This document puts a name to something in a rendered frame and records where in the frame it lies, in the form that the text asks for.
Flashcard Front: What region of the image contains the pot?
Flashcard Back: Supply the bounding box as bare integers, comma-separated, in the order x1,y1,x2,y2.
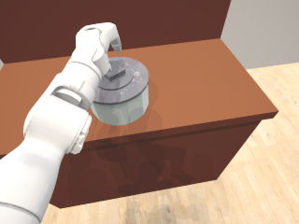
91,84,150,126

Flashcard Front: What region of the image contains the left robot hand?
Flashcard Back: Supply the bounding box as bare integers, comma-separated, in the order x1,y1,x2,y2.
79,22,121,73

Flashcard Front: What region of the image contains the table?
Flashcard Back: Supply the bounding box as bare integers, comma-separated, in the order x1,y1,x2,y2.
0,0,278,209

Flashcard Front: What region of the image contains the left robot forearm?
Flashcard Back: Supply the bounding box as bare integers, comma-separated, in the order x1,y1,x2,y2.
23,26,110,137

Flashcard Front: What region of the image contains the knob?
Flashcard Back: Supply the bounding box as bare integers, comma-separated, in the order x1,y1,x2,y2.
104,62,126,81

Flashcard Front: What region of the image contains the lid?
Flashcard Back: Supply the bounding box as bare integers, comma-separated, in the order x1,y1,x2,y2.
93,57,150,105

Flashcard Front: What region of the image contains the left robot upper arm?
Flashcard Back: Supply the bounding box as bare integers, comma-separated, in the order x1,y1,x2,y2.
0,95,93,224

